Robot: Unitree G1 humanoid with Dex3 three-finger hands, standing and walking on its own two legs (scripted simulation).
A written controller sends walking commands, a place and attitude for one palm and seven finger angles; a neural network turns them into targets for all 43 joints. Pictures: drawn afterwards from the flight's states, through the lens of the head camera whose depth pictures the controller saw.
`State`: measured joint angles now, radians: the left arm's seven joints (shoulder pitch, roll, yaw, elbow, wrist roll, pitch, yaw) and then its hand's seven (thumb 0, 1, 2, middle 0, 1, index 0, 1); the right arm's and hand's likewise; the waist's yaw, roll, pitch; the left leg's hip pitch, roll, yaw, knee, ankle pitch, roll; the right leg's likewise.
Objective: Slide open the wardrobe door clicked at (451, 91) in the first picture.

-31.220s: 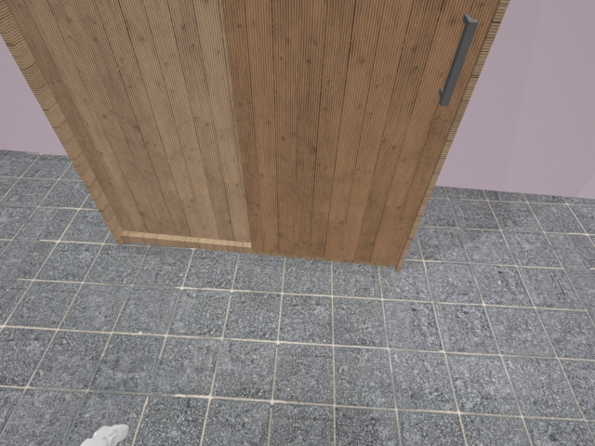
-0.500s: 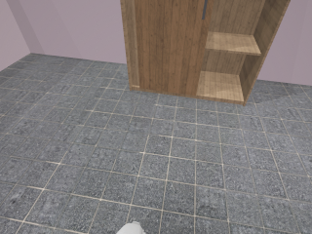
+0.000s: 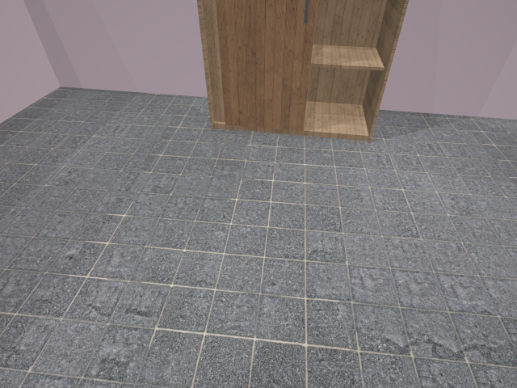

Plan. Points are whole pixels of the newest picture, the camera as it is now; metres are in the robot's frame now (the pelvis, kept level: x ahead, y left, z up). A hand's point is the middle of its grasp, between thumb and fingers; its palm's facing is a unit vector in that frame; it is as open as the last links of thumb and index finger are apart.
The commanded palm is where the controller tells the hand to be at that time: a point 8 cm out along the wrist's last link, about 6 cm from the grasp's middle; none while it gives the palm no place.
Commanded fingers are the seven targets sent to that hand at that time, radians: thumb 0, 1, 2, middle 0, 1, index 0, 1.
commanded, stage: relax the arm and regain balance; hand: right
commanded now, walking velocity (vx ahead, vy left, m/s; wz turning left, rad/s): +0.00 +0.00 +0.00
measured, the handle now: (307, 3) +2.07 -0.12 +0.14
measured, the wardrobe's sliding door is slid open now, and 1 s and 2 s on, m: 0.48 0.48 0.48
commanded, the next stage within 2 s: step back with the hand held close in 1.44 s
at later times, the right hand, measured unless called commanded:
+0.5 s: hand out of the picture -0.38 -0.17 -0.14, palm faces +0.01 +0.98 -0.19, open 16.2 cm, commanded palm none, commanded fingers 0.00 0.50 -0.30 0.15 0.30 0.15 0.30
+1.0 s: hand out of the picture -0.57 -0.20 -0.14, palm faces +0.04 +0.97 -0.26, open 16.2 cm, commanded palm none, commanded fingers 0.00 0.50 -0.30 0.15 0.30 0.15 0.30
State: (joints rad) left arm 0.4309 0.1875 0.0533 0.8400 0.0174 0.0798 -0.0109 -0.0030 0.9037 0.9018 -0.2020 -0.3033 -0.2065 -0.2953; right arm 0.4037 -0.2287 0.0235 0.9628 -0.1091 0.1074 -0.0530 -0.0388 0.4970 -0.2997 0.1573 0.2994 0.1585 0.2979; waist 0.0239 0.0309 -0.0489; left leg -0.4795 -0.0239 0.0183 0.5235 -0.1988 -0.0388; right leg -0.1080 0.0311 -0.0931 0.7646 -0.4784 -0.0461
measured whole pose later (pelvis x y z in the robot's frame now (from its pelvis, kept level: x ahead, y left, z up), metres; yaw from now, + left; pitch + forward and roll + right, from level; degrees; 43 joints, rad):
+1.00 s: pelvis -0.50 -0.02 +0.01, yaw +0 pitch -1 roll +0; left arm 0.23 0.18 0.04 1.07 0.01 0.06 0.03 0.02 0.94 0.90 -0.20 -0.30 -0.21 -0.30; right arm 0.40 -0.14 0.01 1.13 -0.02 0.03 -0.03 0.00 0.48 -0.31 0.15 0.30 0.15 0.30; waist -0.02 -0.07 0.07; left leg -0.26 -0.03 -0.03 0.55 -0.28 0.02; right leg -0.39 0.02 0.01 0.70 -0.29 -0.01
